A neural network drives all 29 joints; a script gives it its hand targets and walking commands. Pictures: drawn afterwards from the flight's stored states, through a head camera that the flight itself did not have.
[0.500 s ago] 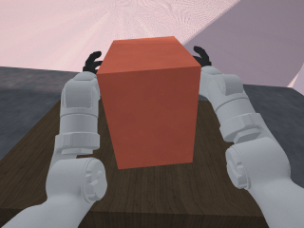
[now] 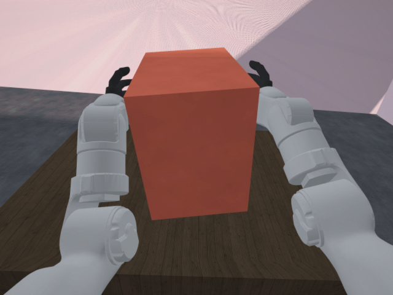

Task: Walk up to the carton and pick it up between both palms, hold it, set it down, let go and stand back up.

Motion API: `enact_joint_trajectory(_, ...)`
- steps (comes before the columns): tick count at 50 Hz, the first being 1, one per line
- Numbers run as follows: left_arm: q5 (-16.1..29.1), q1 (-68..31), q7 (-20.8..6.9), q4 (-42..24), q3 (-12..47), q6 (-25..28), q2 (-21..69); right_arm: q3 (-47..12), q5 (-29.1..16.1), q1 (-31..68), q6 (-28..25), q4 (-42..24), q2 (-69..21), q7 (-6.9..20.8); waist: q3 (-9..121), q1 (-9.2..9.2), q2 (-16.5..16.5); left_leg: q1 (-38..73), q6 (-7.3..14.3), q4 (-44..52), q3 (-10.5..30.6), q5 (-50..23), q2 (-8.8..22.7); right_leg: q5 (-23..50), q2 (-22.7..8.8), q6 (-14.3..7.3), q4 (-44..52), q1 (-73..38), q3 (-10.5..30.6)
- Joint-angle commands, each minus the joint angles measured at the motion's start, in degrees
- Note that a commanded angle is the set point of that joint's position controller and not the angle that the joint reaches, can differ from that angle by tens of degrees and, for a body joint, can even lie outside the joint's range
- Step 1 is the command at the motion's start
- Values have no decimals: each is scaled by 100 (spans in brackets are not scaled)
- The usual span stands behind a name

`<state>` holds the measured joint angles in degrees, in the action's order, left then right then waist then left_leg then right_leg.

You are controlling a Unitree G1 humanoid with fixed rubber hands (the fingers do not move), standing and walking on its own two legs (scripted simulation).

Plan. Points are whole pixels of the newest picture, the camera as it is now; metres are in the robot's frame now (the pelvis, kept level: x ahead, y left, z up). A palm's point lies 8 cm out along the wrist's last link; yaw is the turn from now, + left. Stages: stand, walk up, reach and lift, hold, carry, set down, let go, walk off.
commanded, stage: hold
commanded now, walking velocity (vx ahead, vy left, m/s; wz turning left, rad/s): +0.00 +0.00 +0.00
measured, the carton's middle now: (191, 124) +0.38 -0.01 +0.26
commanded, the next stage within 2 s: none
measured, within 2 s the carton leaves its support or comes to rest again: neither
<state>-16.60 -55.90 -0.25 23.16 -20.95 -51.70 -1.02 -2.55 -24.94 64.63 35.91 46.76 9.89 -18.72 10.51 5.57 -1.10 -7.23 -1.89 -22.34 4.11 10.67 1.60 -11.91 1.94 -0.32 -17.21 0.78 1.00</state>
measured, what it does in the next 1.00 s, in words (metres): stands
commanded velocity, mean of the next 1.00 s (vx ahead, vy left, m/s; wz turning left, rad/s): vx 0.00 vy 0.00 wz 0.00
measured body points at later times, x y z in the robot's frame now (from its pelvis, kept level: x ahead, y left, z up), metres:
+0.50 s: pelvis +0.00 +0.00 +0.00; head -0.11 +0.02 +0.44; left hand +0.38 +0.13 +0.31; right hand +0.37 -0.14 +0.33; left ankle +0.02 +0.14 -0.75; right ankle -0.02 -0.12 -0.75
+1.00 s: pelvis +0.00 +0.00 +0.00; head -0.10 +0.02 +0.44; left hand +0.38 +0.14 +0.31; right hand +0.38 -0.14 +0.33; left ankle +0.02 +0.14 -0.75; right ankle -0.02 -0.12 -0.75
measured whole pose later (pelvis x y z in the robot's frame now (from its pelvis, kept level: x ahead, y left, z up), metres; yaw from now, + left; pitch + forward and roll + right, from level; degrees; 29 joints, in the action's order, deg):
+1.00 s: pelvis +0.00 +0.00 +0.00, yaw +0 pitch -4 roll -1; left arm -16.4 -56.8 0.0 24.4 -21.1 -51.2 -1.3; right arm -2.6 -24.8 64.9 35.9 47.3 10.0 -18.7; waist 10.9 5.5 -1.1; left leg -7.8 -1.9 -22.5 4.4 10.6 1.6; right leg -11.8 2.1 -0.4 -17.2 1.2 1.0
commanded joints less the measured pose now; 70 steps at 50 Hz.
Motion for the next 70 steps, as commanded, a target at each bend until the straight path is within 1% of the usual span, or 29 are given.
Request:
enact_joint_trajectory(1, 931, -4406, -774, -441, 1952, 541, 3172, -927, -828, 3921, 61, -1436, -4013, 606, 1163, 25, 240, 636, -116, 171, -374, -1116, -380, 1249, 313, 388, 211, 76, -131)
enact_joint_trajectory(6, 1043, -4462, -731, -599, 2098, 604, 3237, -972, -892, 3988, 14, -1611, -4060, 616, 1455, 37, 296, 741, -153, 113, -351, -1362, -390, 1517, 343, 381, 175, -12, -122)
enact_joint_trajectory(13, 991, -4494, -742, -408, 1980, 585, 3173, -888, -806, 3970, 26, -1357, -4031, 650, 1238, -20, 243, 587, -125, 184, -370, -1075, -368, 1169, 325, 364, 211, 95, -106)
enact_joint_trajectory(15, 1008, -4531, -727, -369, 2021, 611, 3207, -865, -808, 4087, 14, -1393, -4015, 647, 1296, -1, 233, 611, -116, 180, -361, -1058, -371, 1135, 318, 366, 219, 144, -119)
enact_joint_trajectory(16, 1022, -4600, -722, -392, 2032, 613, 3238, -833, -826, 4086, 7, -1335, -3983, 663, 1313, -13, 352, 581, -148, 189, -365, -1071, -367, 1094, 338, 344, 200, 140, -114)
enact_joint_trajectory(17, 966, -4533, -720, -296, 1934, 601, 3144, -814, -801, 4077, 18, -1288, -3931, 663, 1234, -3, 263, 581, -133, 178, -357, -1065, -366, 1106, 342, 354, 220, 134, -119)
enact_joint_trajectory(19, 1014, -4590, -719, -313, 2012, 630, 3227, -809, -775, 4009, 3, -1230, -3992, 668, 1255, 36, 307, 581, -149, 184, -344, -1025, -363, 1088, 336, 346, 220, 136, -124)
enact_joint_trajectory(20, 996, -4571, -706, -397, 1992, 642, 3168, -859, -801, 4009, -3, -1275, -4033, 680, 1316, -42, 279, 611, -133, 162, -362, -1099, -361, 1125, 335, 355, 210, 98, -117)
enact_joint_trajectory(21, 1008, -4515, -717, -331, 2007, 630, 3216, -809, -770, 3948, 14, -1203, -3951, 668, 1286, 48, 303, 616, -135, 164, -344, -1101, -353, 1138, 330, 352, 215, 140, -129)
enact_joint_trajectory(24, 968, -4481, -727, -273, 1929, 618, 3193, -858, -796, 4030, -18, -1275, -4000, 669, 1281, -52, 258, 581, -112, 166, -347, -1060, -358, 1136, 324, 346, 222, 114, -106)
enact_joint_trajectory(27, 1070, -4576, -720, -332, 2029, 662, 3258, -851, -809, 4118, -37, -1400, -4007, 651, 1397, 45, 239, 621, -133, 134, -336, -1162, -374, 1287, 330, 360, 212, 85, -98)
enact_joint_trajectory(30, 1058, -4520, -690, -400, 2026, 667, 3215, -935, -856, 4124, -33, -1467, -4045, 631, 1447, -14, 255, 651, -120, 99, -328, -1202, -384, 1354, 319, 386, 205, 72, -95)
enact_joint_trajectory(32, 1008, -4473, -718, -266, 1950, 632, 3188, -896, -816, 4025, -5, -1411, -4017, 635, 1288, 21, 183, 628, -106, 126, -336, -1101, -370, 1269, 327, 376, 232, 89, -104)
enact_joint_trajectory(34, 1040, -4527, -727, -385, 2021, 643, 3203, -847, -817, 4039, -1, -1366, -3989, 629, 1374, 87, 276, 616, -130, 143, -328, -1084, -380, 1258, 315, 374, 212, 96, -111)
enact_joint_trajectory(35, 969, -4463, -725, -307, 1923, 627, 3138, -877, -827, 3973, 24, -1292, -4006, 640, 1223, -13, 267, 569, -113, 152, -328, -1084, -380, 1187, 318, 388, 205, 146, -111)
enact_joint_trajectory(38, 1000, -4533, -745, -348, 1972, 613, 3187, -832, -822, 4024, 19, -1322, -3969, 633, 1237, 35, 338, 594, -134, 151, -327, -1097, -383, 1249, 308, 387, 212, 123, -89)
enact_joint_trajectory(39, 1019, -4567, -732, -410, 1963, 640, 3157, -903, -864, 4105, -13, -1449, -4039, 643, 1375, -26, 238, 607, -125, 143, -332, -1149, -385, 1272, 328, 383, 205, 29, -99)
enact_joint_trajectory(41, 1008, -4514, -714, -331, 1974, 631, 3210, -911, -873, 4156, -14, -1457, -4029, 632, 1336, -33, 288, 590, -142, 115, -337, -1169, -382, 1293, 335, 372, 194, 90, -109)
enact_joint_trajectory(45, 1036, -4458, -726, -447, 2001, 620, 3169, -942, -858, 3958, 9, -1488, -4054, 607, 1443, 48, 184, 748, -109, 109, -348, -1279, -397, 1459, 318, 412, 198, 62, -113)
enact_joint_trajectory(46, 1001, -4526, -728, -434, 1942, 627, 3145, -934, -845, 4025, 29, -1432, -4064, 617, 1337, 0, 154, 668, -102, 114, -336, -1199, -391, 1359, 315, 401, 214, 57, -94)
enact_joint_trajectory(48, 999, -4361, -750, -415, 2014, 584, 3179, -918, -854, 3887, 37, -1455, -3983, 598, 1280, 68, 259, 674, -137, 105, -324, -1234, -395, 1439, 332, 401, 194, 63, -129)
enact_joint_trajectory(50, 1021, -4366, -761, -551, 2048, 576, 3169, -948, -876, 3925, 26, -1560, -3996, 585, 1403, 41, 333, 700, -151, 98, -348, -1325, -407, 1521, 317, 405, 188, 5, -99)
enact_joint_trajectory(53, 1064, -4384, -773, -555, 2110, 569, 3232, -911, -837, 3975, 22, -1616, -3945, 575, 1388, 102, 313, 728, -175, 100, -344, -1389, -392, 1555, 325, 389, 197, -11, -112)
enact_joint_trajectory(55, 1035, -4289, -771, -439, 2051, 538, 3260, -980, -899, 4028, 39, -1742, -4005, 574, 1356, 58, 247, 700, -146, 96, -331, -1330, -398, 1561, 338, 388, 179, 10, -105)
enact_joint_trajectory(59, 982, -4443, -776, -455, 2019, 542, 3217, -843, -807, 3917, 64, -1446, -3972, 614, 1222, 63, 319, 650, -161, 162, -351, -1108, -377, 1218, 336, 367, 219, 120, -131)
enact_joint_trajectory(61, 986, -4431, -751, -455, 2007, 552, 3211, -924, -872, 4107, 20, -1586, -3981, 639, 1352, -61, 319, 631, -150, 142, -363, -1213, -374, 1246, 340, 346, 203, 79, -117)
enact_joint_trajectory(62, 1023, -4517, -728, -455, 2088, 567, 3270, -869, -868, 4129, 20, -1499, -3953, 639, 1338, 29, 361, 634, -177, 125, -352, -1174, -367, 1176, 343, 336, 196, 136, -123)
enact_joint_trajectory(63, 1013, -4508, -722, -444, 2043, 582, 3239, -882, -864, 4138, 22, -1487, -3968, 653, 1361, -25, 360, 609, -169, 139, -364, -1150, -375, 1151, 345, 337, 204, 125, -137)
enact_joint_trajectory(70, 943, -4494, -705, -283, 1899, 616, 3160, -859, -814, 4023, 31, -1277, -3982, 670, 1358, -34, 257, 596, -114, 158, -339, -1067, -367, 1162, 326, 357, 210, 85, -102)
